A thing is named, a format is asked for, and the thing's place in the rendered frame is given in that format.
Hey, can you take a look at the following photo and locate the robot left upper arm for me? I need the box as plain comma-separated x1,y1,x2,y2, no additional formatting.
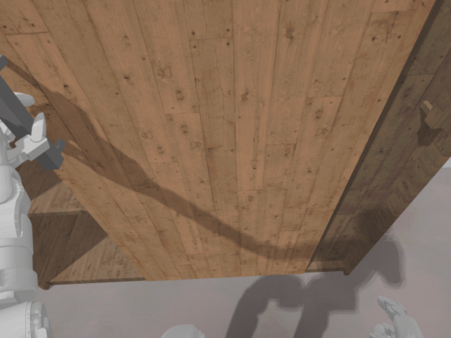
0,301,54,338

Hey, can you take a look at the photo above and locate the wardrobe door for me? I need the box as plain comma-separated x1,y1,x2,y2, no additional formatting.
310,0,451,262
0,0,435,281

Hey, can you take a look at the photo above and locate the left robot forearm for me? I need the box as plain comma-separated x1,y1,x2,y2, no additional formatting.
0,165,38,310

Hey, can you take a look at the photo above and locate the left robot hand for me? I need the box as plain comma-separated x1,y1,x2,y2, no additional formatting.
0,92,49,168

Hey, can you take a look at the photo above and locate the handle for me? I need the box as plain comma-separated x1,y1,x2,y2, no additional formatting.
425,80,451,129
0,55,66,170

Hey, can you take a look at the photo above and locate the right robot hand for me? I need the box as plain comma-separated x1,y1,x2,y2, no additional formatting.
369,296,424,338

